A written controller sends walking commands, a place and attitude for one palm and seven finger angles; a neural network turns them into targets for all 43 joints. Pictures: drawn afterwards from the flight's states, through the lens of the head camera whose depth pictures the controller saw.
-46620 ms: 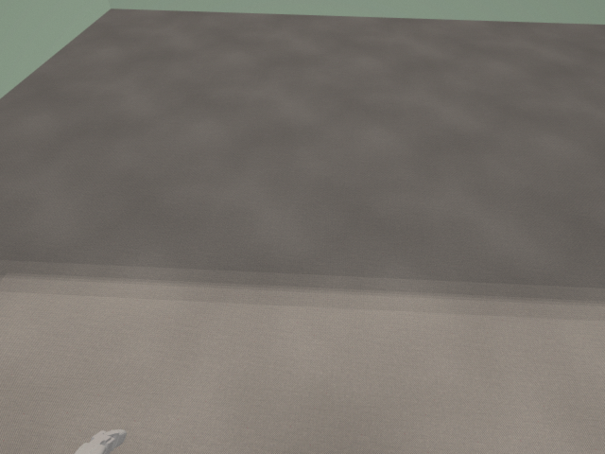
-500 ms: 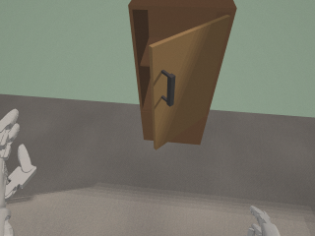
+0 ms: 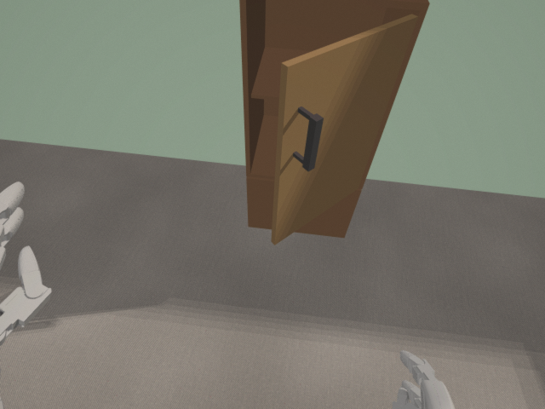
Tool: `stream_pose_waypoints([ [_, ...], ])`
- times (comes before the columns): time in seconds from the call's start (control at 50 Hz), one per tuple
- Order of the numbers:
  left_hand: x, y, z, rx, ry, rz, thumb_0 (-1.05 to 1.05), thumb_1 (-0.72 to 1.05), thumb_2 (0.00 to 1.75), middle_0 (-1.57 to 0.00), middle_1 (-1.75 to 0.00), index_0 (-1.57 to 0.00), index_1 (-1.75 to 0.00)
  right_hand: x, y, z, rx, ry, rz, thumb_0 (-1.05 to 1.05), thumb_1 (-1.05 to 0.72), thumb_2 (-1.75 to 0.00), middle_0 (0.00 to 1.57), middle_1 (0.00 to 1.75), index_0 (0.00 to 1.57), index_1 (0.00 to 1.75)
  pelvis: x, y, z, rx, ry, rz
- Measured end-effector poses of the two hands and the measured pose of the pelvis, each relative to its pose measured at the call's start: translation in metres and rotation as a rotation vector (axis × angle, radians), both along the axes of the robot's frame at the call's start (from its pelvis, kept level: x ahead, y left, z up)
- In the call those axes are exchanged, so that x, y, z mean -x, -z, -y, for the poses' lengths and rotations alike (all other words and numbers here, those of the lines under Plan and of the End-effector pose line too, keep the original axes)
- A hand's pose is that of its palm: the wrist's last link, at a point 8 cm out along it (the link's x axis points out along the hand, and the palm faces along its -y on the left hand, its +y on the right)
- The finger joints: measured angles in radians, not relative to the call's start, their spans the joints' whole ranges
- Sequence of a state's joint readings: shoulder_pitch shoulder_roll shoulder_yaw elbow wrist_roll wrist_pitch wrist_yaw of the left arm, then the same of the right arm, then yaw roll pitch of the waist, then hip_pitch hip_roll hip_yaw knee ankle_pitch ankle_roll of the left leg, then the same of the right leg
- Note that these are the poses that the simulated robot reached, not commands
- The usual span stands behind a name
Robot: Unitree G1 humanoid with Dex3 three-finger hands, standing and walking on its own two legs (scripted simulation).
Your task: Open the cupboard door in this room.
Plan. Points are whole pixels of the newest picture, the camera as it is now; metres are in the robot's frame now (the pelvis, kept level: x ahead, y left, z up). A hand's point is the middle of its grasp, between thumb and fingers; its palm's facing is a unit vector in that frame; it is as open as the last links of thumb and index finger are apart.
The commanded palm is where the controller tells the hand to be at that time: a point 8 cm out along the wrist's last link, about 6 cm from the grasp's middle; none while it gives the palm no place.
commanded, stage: stop stepping back and stand still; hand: left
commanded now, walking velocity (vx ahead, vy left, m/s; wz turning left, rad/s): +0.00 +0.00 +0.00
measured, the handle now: (306, 139) +0.65 -0.02 +0.01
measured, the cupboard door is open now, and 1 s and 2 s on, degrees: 46 46 46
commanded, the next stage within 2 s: let the arm hang, fingers relaxed in 0.18 s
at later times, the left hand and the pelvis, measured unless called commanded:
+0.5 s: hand out of the picture +0.10 +0.21 -0.13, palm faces -0.02 -0.95 -0.31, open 7.4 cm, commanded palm none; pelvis -0.02 +0.00 -0.01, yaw +1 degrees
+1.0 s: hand out of the picture -0.04 +0.18 -0.17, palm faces +0.05 -0.97 -0.23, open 7.3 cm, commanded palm none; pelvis -0.01 -0.01 +0.00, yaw +1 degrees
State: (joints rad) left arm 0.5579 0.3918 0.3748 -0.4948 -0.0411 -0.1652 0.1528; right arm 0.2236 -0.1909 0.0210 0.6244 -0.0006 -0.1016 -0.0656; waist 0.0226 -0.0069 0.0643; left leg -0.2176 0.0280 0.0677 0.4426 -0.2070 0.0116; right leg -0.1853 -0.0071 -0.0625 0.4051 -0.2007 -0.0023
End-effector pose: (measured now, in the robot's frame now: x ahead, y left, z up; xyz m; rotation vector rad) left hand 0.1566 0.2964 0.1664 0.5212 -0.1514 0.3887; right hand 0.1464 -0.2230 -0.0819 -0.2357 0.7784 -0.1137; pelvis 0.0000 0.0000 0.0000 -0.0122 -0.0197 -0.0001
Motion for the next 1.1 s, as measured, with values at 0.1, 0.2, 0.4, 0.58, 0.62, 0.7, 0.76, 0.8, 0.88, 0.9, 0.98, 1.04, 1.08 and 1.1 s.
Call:
stream_pose_waypoints([
  [0.1,0.003,-0.010,-0.004,-0.036,0.005,0.029,0.02,0.89,0.89,-0.21,-0.31,-0.22,-0.30,0.007,0.000,0.001,0.004,0.016,0.002,0.01,-0.90,-0.90,0.20,0.30,0.20,0.30,0.004,-0.001,-0.004,0.002,-0.002,-0.002],
  [0.2,0.004,-0.008,-0.009,-0.041,-0.003,0.008,0.02,0.89,0.89,-0.21,-0.31,-0.21,-0.30,0.007,-0.002,0.002,-0.004,0.034,0.022,0.01,-0.90,-0.90,0.20,0.30,0.20,0.30,0.005,-0.002,-0.006,0.003,0.002,-0.005],
  [0.4,0.000,0.145,-0.010,0.169,-0.037,-0.582,0.00,0.90,0.89,-0.20,-0.30,-0.20,-0.30,0.008,0.032,0.017,-0.028,-0.043,-0.090,0.01,-0.90,-0.90,0.20,0.30,0.20,0.30,0.015,0.008,-0.010,-0.008,-0.019,-0.029],
  [0.58,0.120,0.310,0.077,0.544,-0.098,-1.287,0.01,0.95,0.89,-0.20,-0.30,-0.21,-0.30,0.094,0.049,0.033,0.011,0.049,-0.403,0.01,-0.90,-0.90,0.20,0.30,0.20,0.30,0.019,0.010,0.005,-0.018,-0.023,0.000],
  [0.62,0.139,0.317,0.077,0.568,-0.136,-1.335,0.00,1.00,0.89,-0.21,-0.30,-0.21,-0.30,0.118,0.050,0.033,0.018,0.057,-0.490,0.01,-0.90,-0.90,0.20,0.30,0.20,0.30,0.019,0.008,0.009,-0.012,-0.030,0.003],
  [0.7,0.175,0.318,0.074,0.589,-0.197,-1.424,0.00,0.99,0.89,-0.20,-0.30,-0.21,-0.30,0.153,0.056,0.028,0.003,0.080,-0.611,0.01,-0.90,-0.90,0.20,0.30,0.19,0.30,0.019,0.006,0.011,-0.001,-0.040,0.006],
  [0.76,0.196,0.314,0.071,0.587,-0.243,-1.476,0.00,0.97,0.89,-0.20,-0.30,-0.21,-0.30,0.169,0.062,0.021,-0.028,0.093,-0.658,0.01,-0.91,-0.90,0.20,0.30,0.19,0.30,0.018,0.005,0.010,-0.001,-0.040,0.008],
  [0.8,0.206,0.310,0.069,0.582,-0.269,-1.501,0.00,0.95,0.89,-0.20,-0.30,-0.21,-0.30,0.176,0.066,0.015,-0.051,0.099,-0.674,0.01,-0.91,-0.90,0.20,0.30,0.19,0.30,0.018,0.004,0.010,-0.003,-0.037,0.010],
  [0.88,0.214,0.306,0.067,0.571,-0.299,-1.527,0.01,0.93,0.89,-0.20,-0.30,-0.20,-0.30,0.184,0.072,0.002,-0.094,0.106,-0.686,0.01,-0.91,-0.90,0.20,0.30,0.19,0.30,0.017,0.003,0.009,-0.007,-0.031,0.012],
  [0.9,0.214,0.305,0.067,0.570,-0.302,-1.527,0.01,0.93,0.89,-0.20,-0.30,-0.20,-0.30,0.185,0.073,-0.001,-0.103,0.107,-0.687,0.01,-0.91,-0.90,0.20,0.30,0.19,0.30,0.017,0.003,0.009,-0.008,-0.029,0.013],
  [0.98,0.207,0.306,0.071,0.574,-0.295,-1.513,0.01,0.92,0.89,-0.20,-0.30,-0.20,-0.30,0.186,0.076,-0.011,-0.130,0.109,-0.686,0.00,-0.91,-0.90,0.20,0.30,0.19,0.30,0.015,0.003,0.008,-0.012,-0.026,0.014],
  [1.04,0.197,0.308,0.077,0.584,-0.275,-1.492,0.01,0.92,0.89,-0.20,-0.30,-0.20,-0.30,0.184,0.076,-0.016,-0.139,0.110,-0.682,0.00,-0.91,-0.90,0.20,0.30,0.20,0.30,0.014,0.003,0.008,-0.014,-0.025,0.015],
  [1.08,0.190,0.310,0.082,0.593,-0.259,-1.478,0.01,0.92,0.89,-0.20,-0.30,-0.20,-0.30,0.183,0.075,-0.017,-0.141,0.112,-0.679,0.00,-0.91,-0.90,0.20,0.30,0.20,0.30,0.013,0.003,0.008,-0.015,-0.025,0.015],
  [1.1,0.187,0.310,0.084,0.598,-0.251,-1.472,0.01,0.91,0.89,-0.20,-0.30,-0.20,-0.30,0.182,0.075,-0.018,-0.140,0.113,-0.677,0.00,-0.91,-0.90,0.20,0.30,0.20,0.30,0.012,0.003,0.008,-0.015,-0.024,0.015],
])
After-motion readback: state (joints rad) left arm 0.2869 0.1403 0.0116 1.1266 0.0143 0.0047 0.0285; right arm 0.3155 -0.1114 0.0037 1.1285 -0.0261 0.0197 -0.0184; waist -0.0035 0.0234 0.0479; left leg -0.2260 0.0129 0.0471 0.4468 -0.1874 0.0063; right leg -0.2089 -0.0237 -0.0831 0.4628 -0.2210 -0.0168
